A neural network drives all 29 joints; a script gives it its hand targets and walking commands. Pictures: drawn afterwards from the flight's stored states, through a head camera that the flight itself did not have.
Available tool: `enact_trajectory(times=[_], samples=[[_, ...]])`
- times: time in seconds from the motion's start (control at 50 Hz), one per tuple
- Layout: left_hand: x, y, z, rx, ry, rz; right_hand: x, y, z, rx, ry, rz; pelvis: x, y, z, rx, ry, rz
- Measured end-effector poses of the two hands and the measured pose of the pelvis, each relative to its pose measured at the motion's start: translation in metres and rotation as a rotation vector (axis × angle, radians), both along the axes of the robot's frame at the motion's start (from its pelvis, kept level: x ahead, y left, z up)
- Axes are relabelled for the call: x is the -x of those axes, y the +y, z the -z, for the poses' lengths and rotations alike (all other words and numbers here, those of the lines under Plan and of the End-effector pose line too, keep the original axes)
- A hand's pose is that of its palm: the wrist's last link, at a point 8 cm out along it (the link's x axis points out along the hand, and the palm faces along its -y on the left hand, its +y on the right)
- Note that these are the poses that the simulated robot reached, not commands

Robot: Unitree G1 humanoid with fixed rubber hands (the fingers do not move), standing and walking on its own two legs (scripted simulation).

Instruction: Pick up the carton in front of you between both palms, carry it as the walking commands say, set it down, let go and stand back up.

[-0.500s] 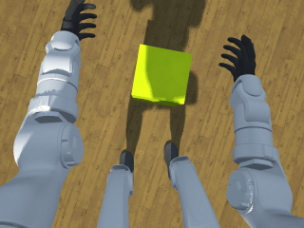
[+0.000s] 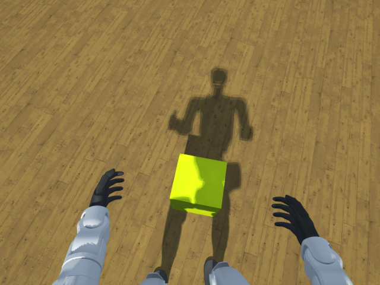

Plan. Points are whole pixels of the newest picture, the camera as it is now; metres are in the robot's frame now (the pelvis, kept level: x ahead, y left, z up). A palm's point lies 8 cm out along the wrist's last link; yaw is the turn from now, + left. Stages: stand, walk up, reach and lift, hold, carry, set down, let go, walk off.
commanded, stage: let go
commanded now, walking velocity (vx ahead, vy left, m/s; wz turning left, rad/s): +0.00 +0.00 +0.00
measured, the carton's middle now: (197, 187) +0.47 -0.07 -0.62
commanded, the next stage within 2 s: stand in 0.82 s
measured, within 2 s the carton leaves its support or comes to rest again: neither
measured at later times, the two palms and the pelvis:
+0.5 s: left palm (46, 267) +0.20 +0.26 -0.04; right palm (301, 247) +0.20 -0.21 -0.04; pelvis +0.04 +0.03 +0.03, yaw -2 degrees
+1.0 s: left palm out of the picture +0.16 +0.28 -0.05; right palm (333, 263) +0.16 -0.27 -0.06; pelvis +0.02 +0.00 +0.02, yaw -1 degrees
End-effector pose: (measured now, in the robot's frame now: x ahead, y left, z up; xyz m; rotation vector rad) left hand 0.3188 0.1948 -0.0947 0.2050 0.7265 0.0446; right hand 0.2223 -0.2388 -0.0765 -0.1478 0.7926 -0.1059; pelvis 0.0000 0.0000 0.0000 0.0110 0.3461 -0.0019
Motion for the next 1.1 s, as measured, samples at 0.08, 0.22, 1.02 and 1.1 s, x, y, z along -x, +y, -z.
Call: enact_trajectory(times=[0.08,0.22,1.02,1.1], samples=[[0.021,0.008,-0.012,0.001,0.008,0.008,0.021,0.004,-0.016,0.003,0.003,0.013,-0.013,0.002,-0.009,0.003,-0.075,0.009],[0.053,0.028,-0.030,0.004,0.021,0.011,0.038,0.012,-0.033,0.004,0.010,0.018,-0.031,0.011,-0.021,0.015,-0.191,0.022],[0.158,0.090,-0.046,-0.192,0.158,-0.077,0.062,-0.036,-0.012,0.150,0.091,0.004,-0.026,0.003,-0.020,0.017,-0.349,0.012],[0.159,0.100,-0.047,-0.218,0.182,-0.094,0.066,-0.043,-0.004,0.162,0.135,-0.001,-0.032,0.001,-0.021,0.014,-0.342,0.008]])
